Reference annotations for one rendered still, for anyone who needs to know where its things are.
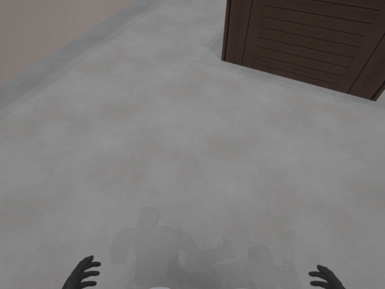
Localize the left robot hand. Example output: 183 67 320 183
62 255 101 289

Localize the right robot hand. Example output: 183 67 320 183
309 265 345 289

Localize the pedestal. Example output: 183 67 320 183
221 0 385 101

